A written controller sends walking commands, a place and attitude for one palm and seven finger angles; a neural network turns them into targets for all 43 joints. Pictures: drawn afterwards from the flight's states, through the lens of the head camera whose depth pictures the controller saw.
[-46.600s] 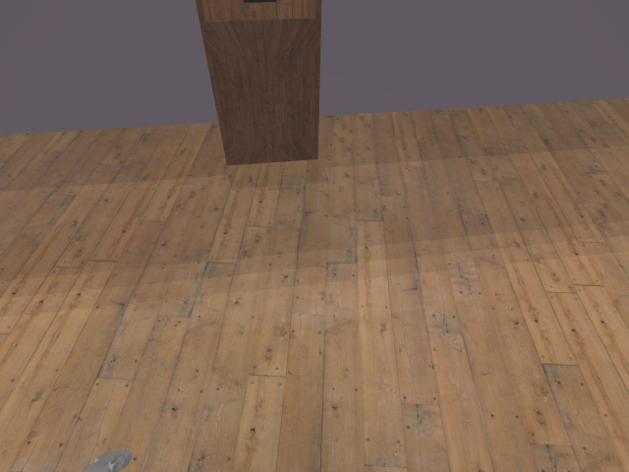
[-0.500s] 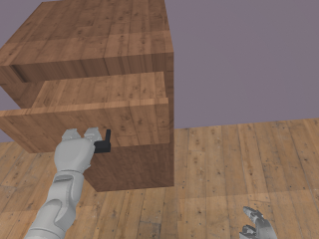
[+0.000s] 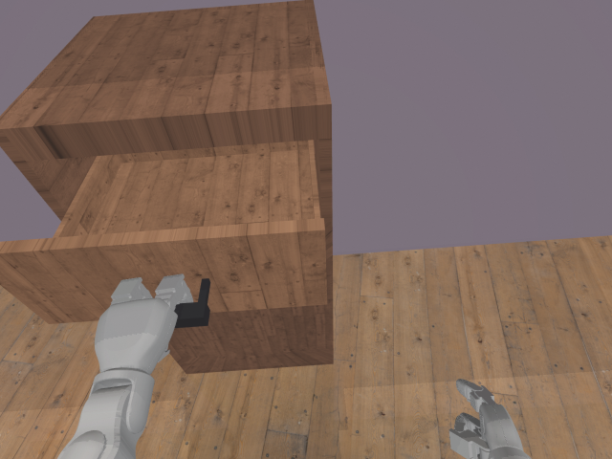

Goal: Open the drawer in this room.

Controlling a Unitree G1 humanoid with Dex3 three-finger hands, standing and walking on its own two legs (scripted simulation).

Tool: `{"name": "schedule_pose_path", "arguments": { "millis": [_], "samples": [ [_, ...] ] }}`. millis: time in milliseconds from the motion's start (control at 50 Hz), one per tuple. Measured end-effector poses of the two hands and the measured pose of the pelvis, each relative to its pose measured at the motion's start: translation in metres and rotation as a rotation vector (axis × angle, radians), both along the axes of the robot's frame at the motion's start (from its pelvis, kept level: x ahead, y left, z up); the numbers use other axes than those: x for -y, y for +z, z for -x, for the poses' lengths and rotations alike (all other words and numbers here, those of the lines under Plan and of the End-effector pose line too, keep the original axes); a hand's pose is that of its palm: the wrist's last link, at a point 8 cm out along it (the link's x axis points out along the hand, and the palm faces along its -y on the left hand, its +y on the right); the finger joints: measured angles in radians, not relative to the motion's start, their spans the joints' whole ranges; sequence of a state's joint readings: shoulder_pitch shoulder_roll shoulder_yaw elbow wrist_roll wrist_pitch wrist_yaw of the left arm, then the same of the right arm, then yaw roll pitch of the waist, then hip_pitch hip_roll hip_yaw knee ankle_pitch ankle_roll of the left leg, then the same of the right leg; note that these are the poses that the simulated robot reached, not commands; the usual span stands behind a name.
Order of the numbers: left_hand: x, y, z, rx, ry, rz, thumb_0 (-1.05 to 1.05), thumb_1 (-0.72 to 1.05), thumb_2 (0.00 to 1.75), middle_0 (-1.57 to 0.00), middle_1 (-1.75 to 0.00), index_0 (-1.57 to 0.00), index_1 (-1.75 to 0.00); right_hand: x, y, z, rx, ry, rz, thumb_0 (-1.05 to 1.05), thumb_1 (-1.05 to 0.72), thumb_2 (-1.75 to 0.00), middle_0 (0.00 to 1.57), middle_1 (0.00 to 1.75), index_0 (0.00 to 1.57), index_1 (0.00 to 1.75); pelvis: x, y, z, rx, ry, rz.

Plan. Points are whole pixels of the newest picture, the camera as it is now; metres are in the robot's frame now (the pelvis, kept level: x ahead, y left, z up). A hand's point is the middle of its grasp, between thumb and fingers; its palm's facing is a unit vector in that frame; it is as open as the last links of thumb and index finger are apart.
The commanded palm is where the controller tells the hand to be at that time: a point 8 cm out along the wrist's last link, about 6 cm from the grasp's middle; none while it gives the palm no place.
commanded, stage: pull the drawer open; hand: left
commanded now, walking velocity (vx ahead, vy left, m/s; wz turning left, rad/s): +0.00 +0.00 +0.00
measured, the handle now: (163, 302) +0.30 +0.23 +0.05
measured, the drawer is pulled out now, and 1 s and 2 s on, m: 0.18 0.28 0.30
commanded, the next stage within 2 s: open the thumb to release the handle in 1.70 s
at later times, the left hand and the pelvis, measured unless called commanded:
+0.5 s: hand (150, 381) +0.20 +0.22 +0.02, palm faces +0.03 -0.12 -0.99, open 5.7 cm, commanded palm +0.15 +0.22 +0.08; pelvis +0.00 +0.00 +0.00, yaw -1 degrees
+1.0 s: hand (142, 420) +0.16 +0.21 +0.02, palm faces +0.03 -0.12 -0.99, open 5.7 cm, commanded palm +0.11 +0.22 +0.08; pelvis -0.01 +0.00 -0.01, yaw -1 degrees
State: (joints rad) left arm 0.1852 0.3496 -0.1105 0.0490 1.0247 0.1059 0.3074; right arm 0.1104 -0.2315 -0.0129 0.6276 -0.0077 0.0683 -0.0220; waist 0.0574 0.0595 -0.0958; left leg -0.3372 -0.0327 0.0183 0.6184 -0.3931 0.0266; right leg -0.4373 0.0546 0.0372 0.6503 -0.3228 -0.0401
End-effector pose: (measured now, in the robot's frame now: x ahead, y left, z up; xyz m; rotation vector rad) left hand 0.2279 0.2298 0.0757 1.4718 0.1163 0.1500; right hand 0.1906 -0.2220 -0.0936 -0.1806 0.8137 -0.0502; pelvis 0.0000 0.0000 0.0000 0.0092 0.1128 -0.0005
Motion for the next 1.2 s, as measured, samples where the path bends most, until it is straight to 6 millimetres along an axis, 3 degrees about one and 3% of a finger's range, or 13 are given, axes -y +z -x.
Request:
{"name": "schedule_pose_path", "arguments": {
  "millis": [720,1200],
  "samples": [
    [0.011,0.002,0.072,-0.002,0.013,0.032,0.06,0.71,0.78,-0.31,-1.34,-0.42,-1.35,-0.015,0.002,-0.017,0.055,0.085,-0.049,0.02,-0.90,-0.90,0.20,0.30,0.20,0.30,-0.001,-0.007,0.001,0.006,-0.007,0.002],
    [0.016,0.002,0.102,-0.005,0.026,0.030,0.07,0.70,0.79,-0.32,-1.33,-0.42,-1.35,-0.008,-0.002,-0.006,0.057,0.091,-0.048,0.02,-0.90,-0.90,0.20,0.30,0.20,0.30,0.004,-0.012,0.009,0.007,-0.011,-0.001]
  ]
}}
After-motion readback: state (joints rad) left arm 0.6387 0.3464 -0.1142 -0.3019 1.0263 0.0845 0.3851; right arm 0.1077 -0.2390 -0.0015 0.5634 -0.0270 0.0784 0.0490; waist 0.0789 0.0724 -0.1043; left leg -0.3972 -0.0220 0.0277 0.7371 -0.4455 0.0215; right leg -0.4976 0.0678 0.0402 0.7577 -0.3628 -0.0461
